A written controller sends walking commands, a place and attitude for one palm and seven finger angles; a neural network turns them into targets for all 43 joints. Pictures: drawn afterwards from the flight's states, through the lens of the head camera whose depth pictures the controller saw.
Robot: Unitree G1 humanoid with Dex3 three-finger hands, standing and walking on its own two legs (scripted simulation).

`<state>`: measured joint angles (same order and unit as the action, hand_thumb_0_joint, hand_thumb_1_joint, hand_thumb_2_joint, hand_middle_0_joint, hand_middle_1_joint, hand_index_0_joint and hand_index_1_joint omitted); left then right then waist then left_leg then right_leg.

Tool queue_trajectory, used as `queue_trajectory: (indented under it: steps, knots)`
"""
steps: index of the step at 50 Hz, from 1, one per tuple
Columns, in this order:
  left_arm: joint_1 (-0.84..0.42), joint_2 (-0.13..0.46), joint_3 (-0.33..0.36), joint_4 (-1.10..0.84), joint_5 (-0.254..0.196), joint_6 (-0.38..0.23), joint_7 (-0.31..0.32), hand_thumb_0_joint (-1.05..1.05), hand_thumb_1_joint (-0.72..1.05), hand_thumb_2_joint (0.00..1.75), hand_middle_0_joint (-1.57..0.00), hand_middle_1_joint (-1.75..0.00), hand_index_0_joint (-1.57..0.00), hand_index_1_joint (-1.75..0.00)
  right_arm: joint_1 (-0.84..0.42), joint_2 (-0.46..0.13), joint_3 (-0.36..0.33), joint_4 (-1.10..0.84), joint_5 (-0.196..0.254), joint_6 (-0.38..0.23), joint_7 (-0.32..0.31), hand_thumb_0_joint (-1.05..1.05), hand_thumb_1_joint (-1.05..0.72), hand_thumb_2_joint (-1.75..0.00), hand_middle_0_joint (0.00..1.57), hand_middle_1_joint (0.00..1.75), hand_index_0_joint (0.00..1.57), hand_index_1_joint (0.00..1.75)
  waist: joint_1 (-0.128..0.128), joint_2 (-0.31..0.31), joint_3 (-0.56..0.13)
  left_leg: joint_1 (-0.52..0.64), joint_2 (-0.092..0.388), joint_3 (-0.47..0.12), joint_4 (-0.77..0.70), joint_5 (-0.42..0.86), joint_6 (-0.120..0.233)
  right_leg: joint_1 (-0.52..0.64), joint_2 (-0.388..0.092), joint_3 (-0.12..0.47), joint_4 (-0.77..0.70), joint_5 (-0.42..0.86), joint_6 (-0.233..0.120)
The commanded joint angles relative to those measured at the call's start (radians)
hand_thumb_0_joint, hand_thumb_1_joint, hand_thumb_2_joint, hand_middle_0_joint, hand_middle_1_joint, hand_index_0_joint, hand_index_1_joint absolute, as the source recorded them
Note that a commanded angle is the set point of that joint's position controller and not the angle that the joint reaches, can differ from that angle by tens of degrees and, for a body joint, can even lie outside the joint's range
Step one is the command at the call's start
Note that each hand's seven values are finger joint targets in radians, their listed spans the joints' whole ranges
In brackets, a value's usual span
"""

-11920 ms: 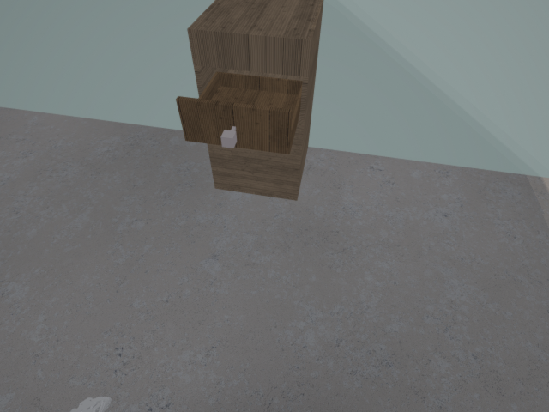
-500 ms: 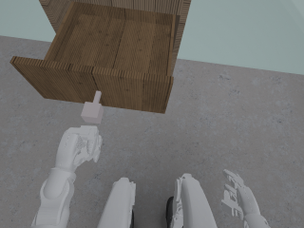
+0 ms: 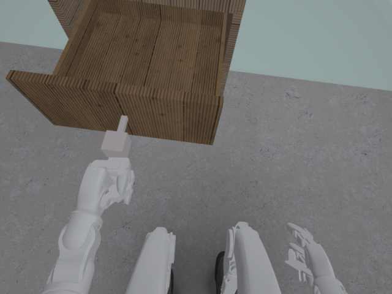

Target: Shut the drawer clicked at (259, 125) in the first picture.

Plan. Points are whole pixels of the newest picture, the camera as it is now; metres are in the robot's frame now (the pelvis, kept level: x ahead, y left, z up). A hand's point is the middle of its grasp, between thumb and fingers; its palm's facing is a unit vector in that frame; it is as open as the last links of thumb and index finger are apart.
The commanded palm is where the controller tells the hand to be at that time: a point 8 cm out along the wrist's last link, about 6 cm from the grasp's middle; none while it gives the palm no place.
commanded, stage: bring the fist close to the handle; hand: left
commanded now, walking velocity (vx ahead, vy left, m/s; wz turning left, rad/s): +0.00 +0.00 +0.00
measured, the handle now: (119, 135) +0.42 +0.18 +0.00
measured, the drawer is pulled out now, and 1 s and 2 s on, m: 0.24 0.17 0.05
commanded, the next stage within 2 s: push the drawer shut in 0.02 s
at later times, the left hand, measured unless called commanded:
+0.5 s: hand (127, 178) +0.33 +0.15 -0.01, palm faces -0.14 -0.99 -0.07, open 3.0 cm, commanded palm +0.35 +0.19 +0.00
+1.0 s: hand (134, 146) +0.40 +0.15 -0.01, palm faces -0.12 -0.99 -0.06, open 2.9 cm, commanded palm +0.41 +0.18 +0.00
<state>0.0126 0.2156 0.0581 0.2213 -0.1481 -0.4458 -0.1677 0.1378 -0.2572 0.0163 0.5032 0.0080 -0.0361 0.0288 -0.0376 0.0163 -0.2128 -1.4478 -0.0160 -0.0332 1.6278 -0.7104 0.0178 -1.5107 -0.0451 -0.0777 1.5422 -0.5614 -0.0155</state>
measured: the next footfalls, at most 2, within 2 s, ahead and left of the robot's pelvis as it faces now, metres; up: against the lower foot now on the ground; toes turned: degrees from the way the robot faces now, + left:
none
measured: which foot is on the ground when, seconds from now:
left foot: down 0.00-1.00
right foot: down 0.00-1.00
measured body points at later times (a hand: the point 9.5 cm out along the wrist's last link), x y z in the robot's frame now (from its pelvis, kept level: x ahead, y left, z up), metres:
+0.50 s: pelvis -0.01 +0.00 -0.01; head +0.15 +0.02 +0.41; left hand +0.33 +0.20 +0.00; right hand +0.17 -0.25 -0.12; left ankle +0.02 +0.11 -0.54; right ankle +0.07 -0.12 -0.54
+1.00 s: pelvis -0.03 +0.01 -0.01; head +0.13 +0.04 +0.41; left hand +0.40 +0.20 +0.00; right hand +0.10 -0.25 -0.12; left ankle +0.02 +0.11 -0.54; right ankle +0.07 -0.12 -0.54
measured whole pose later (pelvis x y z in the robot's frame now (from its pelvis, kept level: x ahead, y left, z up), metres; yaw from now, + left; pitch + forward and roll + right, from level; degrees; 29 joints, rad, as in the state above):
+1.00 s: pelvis -0.03 +0.01 -0.01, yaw +0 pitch +30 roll -4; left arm -0.51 0.30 0.11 0.70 -0.11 -0.47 -0.14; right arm 0.18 -0.27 0.05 0.60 0.00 -0.06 -0.02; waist -0.11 0.02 -0.18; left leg -1.53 -0.03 -0.05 1.65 -0.64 0.03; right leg -1.57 -0.06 -0.09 1.54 -0.49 -0.01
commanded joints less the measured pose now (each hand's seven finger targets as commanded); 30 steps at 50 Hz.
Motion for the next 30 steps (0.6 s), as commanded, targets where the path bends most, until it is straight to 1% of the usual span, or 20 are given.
queue_trajectory:
  steps: [1, 3, 4, 5, 6, 7, 9, 11, 12, 13, 14, 16, 18, 20, 21, 24, 25, 27, 29, 30]
  knots:
    - [-0.137, 0.113, 0.077, -0.208, -0.019, -0.102, 0.004, 0.00, 0.90, 0.90, -1.40, -1.60, -1.40, -1.60, 0.026, -0.140, -0.065, -0.119, -0.005, -0.049, -0.016, 0.00, -0.90, -0.90, 0.20, 0.30, 0.20, 0.30, -0.012, 0.030, -0.445, 0.193, -0.010, -0.022, -0.223, 0.328, 0.004, 0.404, 0.032, 0.056, -0.172, 0.170, -0.024]
    - [-0.123, 0.101, 0.063, -0.206, -0.021, -0.107, -0.001, 0.00, 0.90, 0.90, -1.40, -1.60, -1.40, -1.60, 0.021, -0.138, -0.064, -0.121, -0.005, -0.049, -0.015, 0.00, -0.90, -0.90, 0.20, 0.30, 0.20, 0.30, -0.013, 0.029, -0.452, 0.197, -0.011, -0.019, -0.221, 0.335, 0.006, 0.416, 0.033, 0.061, -0.177, 0.179, -0.023]
    - [-0.105, 0.123, 0.086, -0.214, -0.024, -0.106, -0.005, 0.00, 0.90, 0.90, -1.40, -1.60, -1.40, -1.60, 0.028, -0.140, -0.066, -0.123, -0.006, -0.049, -0.015, 0.00, -0.90, -0.90, 0.20, 0.30, 0.20, 0.30, -0.002, 0.045, -0.463, 0.206, -0.010, -0.020, -0.222, 0.359, 0.005, 0.422, 0.035, 0.058, -0.169, 0.198, -0.027]
    - [-0.087, 0.103, 0.069, -0.207, -0.023, -0.102, -0.013, 0.00, 0.90, 0.90, -1.40, -1.60, -1.40, -1.60, 0.025, -0.137, -0.065, -0.125, -0.005, -0.047, -0.011, 0.00, -0.90, -0.90, 0.20, 0.30, 0.20, 0.30, -0.004, 0.038, -0.472, 0.212, -0.010, -0.016, -0.223, 0.363, 0.005, 0.436, 0.035, 0.059, -0.173, 0.211, -0.025]
    - [-0.073, 0.119, 0.084, -0.212, -0.026, -0.098, -0.015, 0.00, 0.90, 0.90, -1.40, -1.60, -1.40, -1.60, 0.021, -0.142, -0.067, -0.130, -0.002, -0.044, -0.010, 0.00, -0.90, -0.90, 0.20, 0.30, 0.20, 0.30, 0.003, 0.043, -0.476, 0.211, -0.009, -0.018, -0.227, 0.359, 0.003, 0.432, 0.034, 0.058, -0.168, 0.204, -0.025]
    - [-0.110, 0.098, 0.058, -0.217, -0.026, -0.093, -0.018, 0.00, 0.90, 0.90, -1.40, -1.60, -1.40, -1.60, 0.016, -0.141, -0.065, -0.128, -0.002, -0.043, -0.011, 0.00, -0.90, -0.90, 0.20, 0.30, 0.20, 0.30, -0.014, 0.036, -0.469, 0.208, -0.009, -0.016, -0.218, 0.352, 0.008, 0.424, 0.034, 0.062, -0.174, 0.204, -0.022]
    - [-0.168, 0.109, 0.065, -0.175, -0.028, -0.079, -0.020, 0.00, 0.90, 0.90, -1.40, -1.60, -1.40, -1.60, 0.025, -0.144, -0.063, -0.118, -0.002, -0.042, -0.016, 0.00, -0.90, -0.90, 0.20, 0.30, 0.20, 0.30, -0.035, 0.012, -0.424, 0.159, -0.009, -0.015, -0.207, 0.303, 0.013, 0.415, 0.035, 0.066, -0.185, 0.161, -0.019]
    - [-0.232, 0.114, 0.071, -0.158, -0.028, -0.076, -0.019, 0.00, 0.90, 0.90, -1.40, -1.60, -1.40, -1.60, 0.022, -0.147, -0.062, -0.107, -0.002, -0.044, -0.021, 0.00, -0.90, -0.90, 0.20, 0.30, 0.20, 0.30, -0.046, 0.012, -0.413, 0.145, -0.009, -0.016, -0.199, 0.274, 0.014, 0.394, 0.034, 0.070, -0.190, 0.133, -0.017]
    - [-0.243, 0.126, 0.088, -0.144, -0.028, -0.076, -0.018, 0.00, 0.90, 0.90, -1.40, -1.60, -1.40, -1.60, 0.028, -0.148, -0.062, -0.106, -0.002, -0.046, -0.024, 0.00, -0.90, -0.90, 0.20, 0.30, 0.20, 0.30, -0.041, 0.006, -0.418, 0.134, -0.010, -0.014, -0.200, 0.269, 0.013, 0.408, 0.032, 0.073, -0.190, 0.126, -0.017]
    - [-0.268, 0.123, 0.089, -0.135, -0.030, -0.078, -0.018, 0.00, 0.90, 0.90, -1.40, -1.60, -1.40, -1.60, 0.026, -0.149, -0.062, -0.103, -0.002, -0.048, -0.027, 0.00, -0.90, -0.90, 0.20, 0.30, 0.20, 0.30, -0.046, -0.006, -0.425, 0.127, -0.010, -0.010, -0.192, 0.261, 0.015, 0.410, 0.032, 0.079, -0.196, 0.119, -0.014]
    - [-0.290, 0.144, 0.103, -0.132, -0.031, -0.079, -0.019, 0.00, 0.90, 0.90, -1.40, -1.60, -1.40, -1.60, 0.033, -0.150, -0.061, -0.101, -0.003, -0.049, -0.031, 0.00, -0.90, -0.90, 0.20, 0.30, 0.20, 0.30, -0.043, 0.010, -0.421, 0.135, -0.009, -0.015, -0.197, 0.267, 0.014, 0.400, 0.035, 0.071, -0.188, 0.123, -0.018]
    - [-0.341, 0.140, 0.094, -0.147, -0.031, -0.084, -0.020, 0.00, 0.90, 0.90, -1.40, -1.60, -1.40, -1.60, 0.029, -0.153, -0.060, -0.098, -0.004, -0.053, -0.032, 0.00, -0.90, -0.90, 0.20, 0.30, 0.20, 0.30, -0.039, 0.055, -0.457, 0.173, -0.010, -0.016, -0.204, 0.283, 0.010, 0.388, 0.032, 0.068, -0.182, 0.136, -0.020]
    - [-0.348, 0.136, 0.094, -0.134, -0.031, -0.084, -0.021, 0.00, 0.90, 0.90, -1.40, -1.60, -1.40, -1.60, 0.034, -0.156, -0.061, -0.093, -0.004, -0.055, -0.032, 0.00, -0.90, -0.90, 0.20, 0.30, 0.20, 0.30, -0.037, 0.059, -0.473, 0.197, -0.008, -0.021, -0.211, 0.294, 0.007, 0.380, 0.031, 0.061, -0.179, 0.141, -0.020]
    - [-0.394, 0.125, 0.079, -0.128, -0.033, -0.078, -0.021, 0.00, 0.90, 0.90, -1.40, -1.60, -1.40, -1.60, 0.040, -0.162, -0.060, -0.087, -0.004, -0.055, -0.033, 0.00, -0.90, -0.90, 0.20, 0.30, 0.20, 0.30, -0.053, 0.057, -0.481, 0.215, -0.007, -0.030, -0.212, 0.296, 0.007, 0.356, 0.032, 0.050, -0.174, 0.144, -0.019]
    - [-0.431, 0.132, 0.083, -0.114, -0.034, -0.078, -0.017, 0.00, 0.90, 0.90, -1.40, -1.60, -1.40, -1.60, 0.040, -0.164, -0.060, -0.080, -0.002, -0.055, -0.037, 0.00, -0.90, -0.90, 0.20, 0.30, 0.20, 0.30, -0.063, 0.049, -0.464, 0.207, -0.006, -0.033, -0.212, 0.282, 0.007, 0.345, 0.031, 0.049, -0.176, 0.134, -0.017]
    - [-0.519, 0.136, 0.077, -0.100, -0.033, -0.078, -0.009, 0.00, 0.90, 0.90, -1.40, -1.60, -1.40, -1.60, 0.046, -0.168, -0.057, -0.064, -0.003, -0.064, -0.045, 0.00, -0.90, -0.90, 0.20, 0.30, 0.20, 0.30, -0.079, 0.053, -0.457, 0.196, -0.007, -0.035, -0.209, 0.246, 0.010, 0.319, 0.029, 0.048, -0.178, 0.106, -0.017]
    - [-0.536, 0.139, 0.081, -0.088, -0.028, -0.079, -0.006, 0.00, 0.90, 0.90, -1.40, -1.60, -1.40, -1.60, 0.048, -0.171, -0.057, -0.061, -0.004, -0.064, -0.046, 0.00, -0.90, -0.90, 0.20, 0.30, 0.20, 0.30, -0.076, 0.059, -0.460, 0.205, -0.007, -0.041, -0.219, 0.223, 0.005, 0.306, 0.027, 0.044, -0.176, 0.087, -0.017]
    - [-0.595, 0.120, 0.056, -0.058, -0.025, -0.075, 0.001, 0.00, 0.90, 0.90, -1.40, -1.60, -1.40, -1.60, 0.050, -0.171, -0.055, -0.051, -0.002, -0.067, -0.051, 0.00, -0.90, -0.90, 0.20, 0.30, 0.20, 0.30, -0.095, 0.041, -0.447, 0.192, -0.009, -0.044, -0.222, 0.187, 0.009, 0.296, 0.025, 0.044, -0.183, 0.064, -0.014]
    - [-0.657, 0.146, 0.070, -0.048, -0.024, -0.079, 0.008, 0.00, 0.90, 0.90, -1.40, -1.60, -1.40, -1.60, 0.055, -0.176, -0.051, -0.043, -0.003, -0.072, -0.057, 0.00, -0.90, -0.90, 0.20, 0.30, 0.20, 0.30, -0.100, 0.054, -0.448, 0.185, -0.010, -0.047, -0.225, 0.158, 0.008, 0.284, 0.023, 0.043, -0.180, 0.045, -0.015]
    - [-0.671, 0.138, 0.061, -0.029, -0.019, -0.077, 0.009, 0.00, 0.90, 0.90, -1.40, -1.60, -1.40, -1.60, 0.059, -0.178, -0.051, -0.041, -0.002, -0.072, -0.058, 0.00, -0.90, -0.90, 0.20, 0.30, 0.20, 0.30, -0.103, 0.051, -0.456, 0.195, -0.010, -0.049, -0.232, 0.138, 0.006, 0.275, 0.024, 0.043, -0.185, 0.032, -0.014]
